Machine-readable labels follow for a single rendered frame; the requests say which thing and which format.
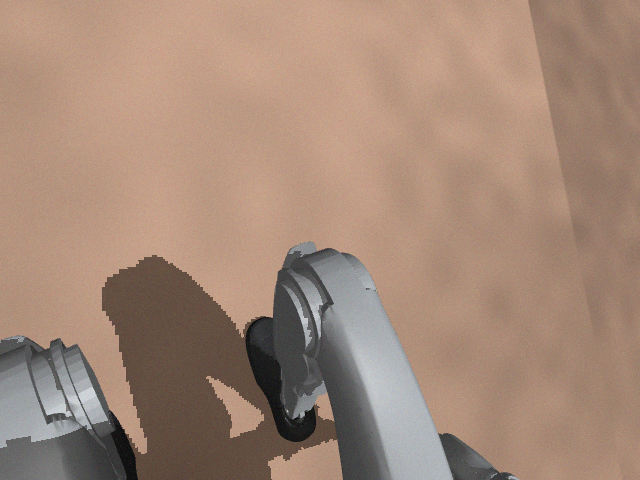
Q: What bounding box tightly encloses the left robot foot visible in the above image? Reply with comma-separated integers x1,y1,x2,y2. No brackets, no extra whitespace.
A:
110,411,138,480

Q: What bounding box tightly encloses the right robot hand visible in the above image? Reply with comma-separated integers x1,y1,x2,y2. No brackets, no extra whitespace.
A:
439,433,499,480

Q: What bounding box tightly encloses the right robot foot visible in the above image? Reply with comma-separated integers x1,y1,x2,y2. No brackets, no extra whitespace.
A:
246,317,316,442

